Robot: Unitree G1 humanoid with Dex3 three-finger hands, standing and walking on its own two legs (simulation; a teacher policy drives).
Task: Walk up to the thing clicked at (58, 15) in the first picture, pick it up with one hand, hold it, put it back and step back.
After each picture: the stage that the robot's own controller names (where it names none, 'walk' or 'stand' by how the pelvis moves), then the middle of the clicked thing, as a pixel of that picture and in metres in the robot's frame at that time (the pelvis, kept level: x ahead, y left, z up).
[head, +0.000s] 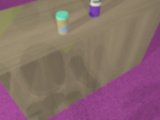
stand; (62, 23) +0.76 +0.13 -0.02
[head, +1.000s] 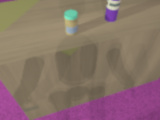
walk; (71, 23) +0.70 +0.11 +0.00
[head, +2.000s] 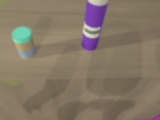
stand; (25, 43) +0.47 +0.24 +0.02
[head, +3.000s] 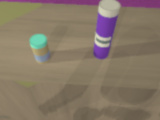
stand; (40, 49) +0.49 +0.21 +0.00
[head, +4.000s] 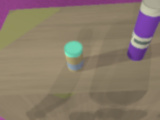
stand; (74, 57) +0.44 +0.07 +0.01
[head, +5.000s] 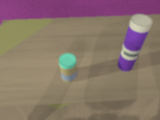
stand; (68, 68) +0.43 +0.09 -0.02
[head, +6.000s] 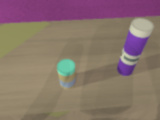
stand; (67, 74) +0.39 +0.08 -0.02
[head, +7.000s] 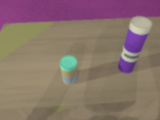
stand; (69, 70) +0.42 +0.08 -0.02
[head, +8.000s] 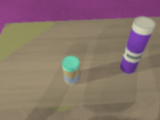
stand; (71, 71) +0.42 +0.07 -0.02
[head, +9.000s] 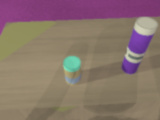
stand; (72, 71) +0.42 +0.07 -0.02
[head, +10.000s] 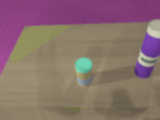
rise first; (84, 72) +0.42 +0.05 -0.02
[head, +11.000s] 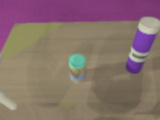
go down; (77, 68) +0.44 +0.04 -0.01
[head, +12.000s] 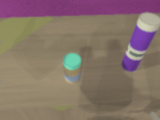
go down; (72, 69) +0.42 +0.04 -0.01
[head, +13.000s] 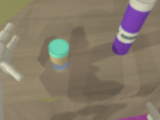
go down; (59, 56) +0.43 +0.05 +0.02
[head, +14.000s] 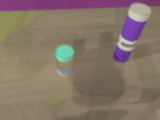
go down; (65, 61) +0.44 +0.05 +0.01
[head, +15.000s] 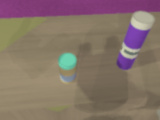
go down; (67, 69) +0.42 +0.05 +0.00
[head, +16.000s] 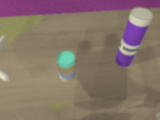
go down; (66, 67) +0.43 +0.05 +0.00
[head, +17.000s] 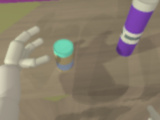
close; (64, 56) +0.44 +0.05 +0.02
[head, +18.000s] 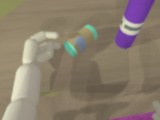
lift; (80, 40) +0.49 -0.02 +0.03
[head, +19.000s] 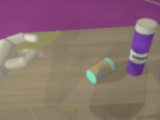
lift; (100, 70) +0.47 -0.05 -0.02
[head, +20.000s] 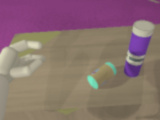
hold; (101, 75) +0.44 -0.06 -0.03
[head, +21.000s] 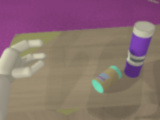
hold; (106, 79) +0.42 -0.07 -0.04
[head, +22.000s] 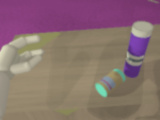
close; (110, 82) +0.40 -0.09 -0.04
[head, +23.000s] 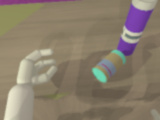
hold; (109, 65) +0.40 -0.10 +0.00
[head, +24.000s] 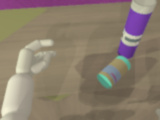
close; (114, 71) +0.38 -0.11 +0.00
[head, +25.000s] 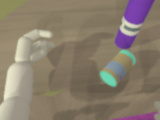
hold; (117, 67) +0.37 -0.13 +0.02
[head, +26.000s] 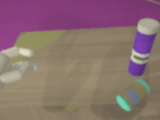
lift; (133, 94) +0.34 -0.16 -0.02
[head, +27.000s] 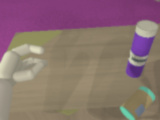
hold; (137, 103) +0.30 -0.17 -0.03
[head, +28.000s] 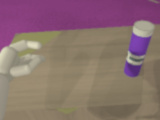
close; out of the picture +0.25 -0.11 -0.72
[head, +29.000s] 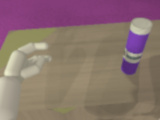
close; out of the picture +0.25 -0.10 -0.72
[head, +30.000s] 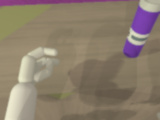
close; out of the picture +0.26 -0.11 -0.68
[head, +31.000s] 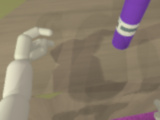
hold; out of the picture +0.26 -0.09 -0.68
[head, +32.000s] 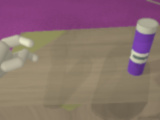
lift; out of the picture +0.26 -0.05 -0.73
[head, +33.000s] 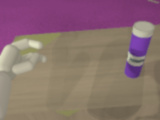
hold; out of the picture +0.24 -0.01 -0.74
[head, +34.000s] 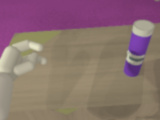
close; out of the picture +0.24 +0.03 -0.74
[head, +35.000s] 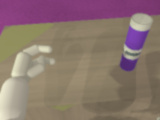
hold; out of the picture +0.24 +0.05 -0.74
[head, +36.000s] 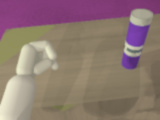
crouch; out of the picture +0.24 +0.07 -0.71
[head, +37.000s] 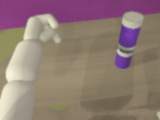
crouch; out of the picture +0.24 +0.09 -0.74
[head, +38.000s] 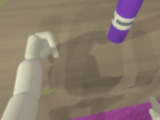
lower; out of the picture +0.25 +0.10 -0.69
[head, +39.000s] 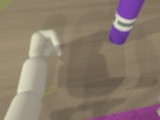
lower; out of the picture +0.25 +0.12 -0.68
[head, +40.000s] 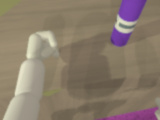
lower; out of the picture +0.25 +0.12 -0.68
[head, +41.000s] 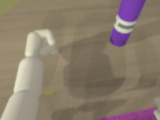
lower; out of the picture +0.25 +0.13 -0.69
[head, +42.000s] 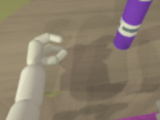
lower; out of the picture +0.24 +0.14 -0.69
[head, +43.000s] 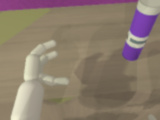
sink last; out of the picture +0.23 +0.14 -0.70
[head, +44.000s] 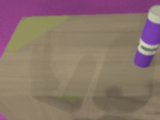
stand; out of the picture +0.25 +0.15 -0.71
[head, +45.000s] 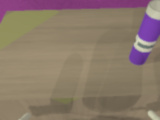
stand; out of the picture +0.23 +0.15 -0.70
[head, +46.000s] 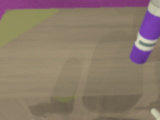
stand; out of the picture +0.23 +0.15 -0.68
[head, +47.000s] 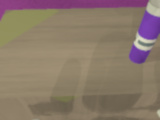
crouch; out of the picture +0.23 +0.16 -0.68
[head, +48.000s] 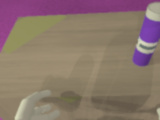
lower; out of the picture +0.24 +0.17 -0.71
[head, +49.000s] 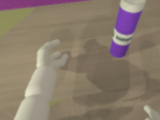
stand; out of the picture +0.22 +0.20 -0.71
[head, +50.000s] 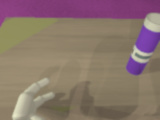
sink last; out of the picture +0.20 +0.19 -0.70
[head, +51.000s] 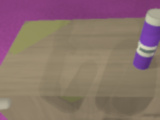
sink last; out of the picture +0.25 +0.20 -0.71
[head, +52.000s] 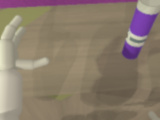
rise; out of the picture +0.23 +0.20 -0.70
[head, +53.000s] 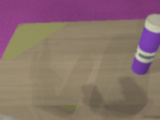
sink last; out of the picture +0.21 +0.20 -0.72
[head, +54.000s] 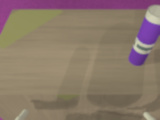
stand; out of the picture +0.24 +0.19 -0.73
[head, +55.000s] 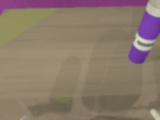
stand; out of the picture +0.22 +0.19 -0.69
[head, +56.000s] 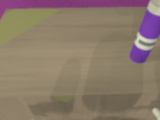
stand; out of the picture +0.23 +0.18 -0.68
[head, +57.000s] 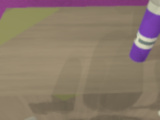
stand; out of the picture +0.23 +0.19 -0.68
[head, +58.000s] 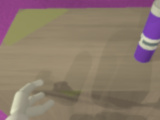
lower; out of the picture +0.26 +0.18 -0.71
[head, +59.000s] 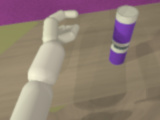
stand; out of the picture +0.21 +0.20 -0.74
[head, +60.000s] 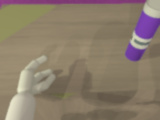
sink last; out of the picture +0.24 +0.19 -0.71
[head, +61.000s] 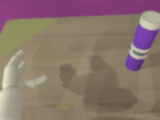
sink last; out of the picture +0.21 +0.19 -0.73
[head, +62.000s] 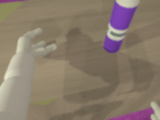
crouch; out of the picture +0.22 +0.20 -0.71
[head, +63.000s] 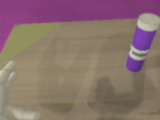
sink last; out of the picture +0.23 +0.20 -0.73
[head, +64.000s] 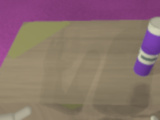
stand; out of the picture +0.22 +0.19 -0.74
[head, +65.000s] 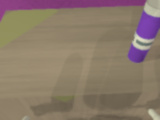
stand; out of the picture +0.23 +0.19 -0.69
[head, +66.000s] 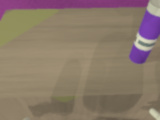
stand; out of the picture +0.23 +0.18 -0.68
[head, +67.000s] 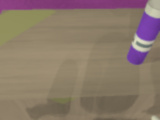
stand; out of the picture +0.23 +0.18 -0.68
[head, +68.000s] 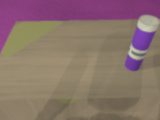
stand; out of the picture +0.25 +0.19 -0.75
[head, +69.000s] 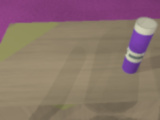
stand; out of the picture +0.22 +0.20 -0.75
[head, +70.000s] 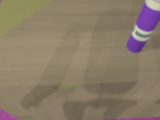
walk; out of the picture +0.26 +0.18 -0.74
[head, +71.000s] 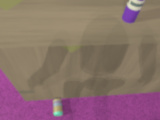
walk; (57, 107) +0.43 +0.16 -0.73
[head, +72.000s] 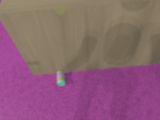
walk; (60, 78) +0.72 +0.27 -0.72
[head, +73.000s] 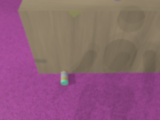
stand; (64, 78) +0.84 +0.19 -0.74
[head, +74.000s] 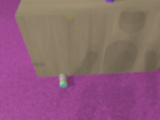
stand; (63, 80) +0.85 +0.20 -0.75
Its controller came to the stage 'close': yes
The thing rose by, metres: 0.01
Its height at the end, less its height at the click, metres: -0.73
